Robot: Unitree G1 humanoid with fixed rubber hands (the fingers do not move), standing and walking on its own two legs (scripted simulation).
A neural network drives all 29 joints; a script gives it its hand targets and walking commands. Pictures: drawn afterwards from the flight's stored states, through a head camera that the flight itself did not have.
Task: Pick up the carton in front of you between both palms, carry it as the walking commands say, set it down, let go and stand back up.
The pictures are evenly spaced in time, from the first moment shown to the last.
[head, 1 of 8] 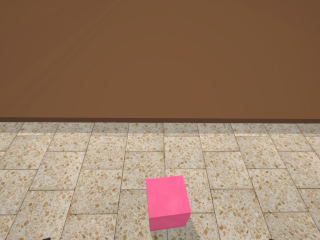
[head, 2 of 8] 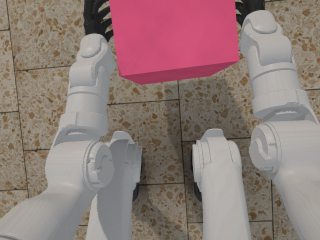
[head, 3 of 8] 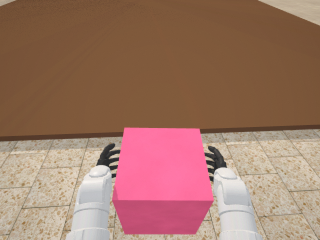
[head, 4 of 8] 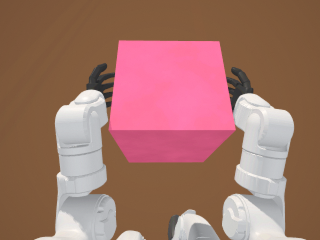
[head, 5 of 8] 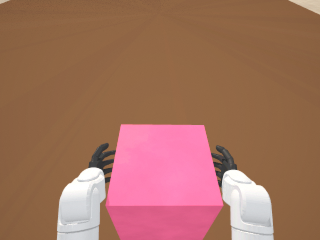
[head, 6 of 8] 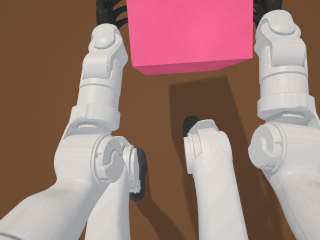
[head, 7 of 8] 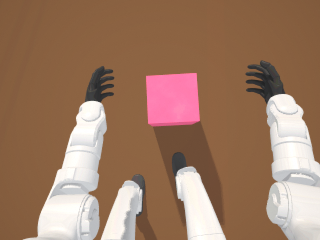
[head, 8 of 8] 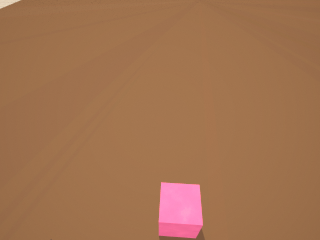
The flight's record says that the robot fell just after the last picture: no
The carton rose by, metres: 0.82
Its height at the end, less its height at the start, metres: +0.06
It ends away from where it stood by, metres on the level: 2.85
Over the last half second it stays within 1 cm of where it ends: yes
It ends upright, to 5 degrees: yes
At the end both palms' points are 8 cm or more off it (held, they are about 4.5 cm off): yes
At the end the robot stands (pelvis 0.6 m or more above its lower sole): yes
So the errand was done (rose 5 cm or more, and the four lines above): yes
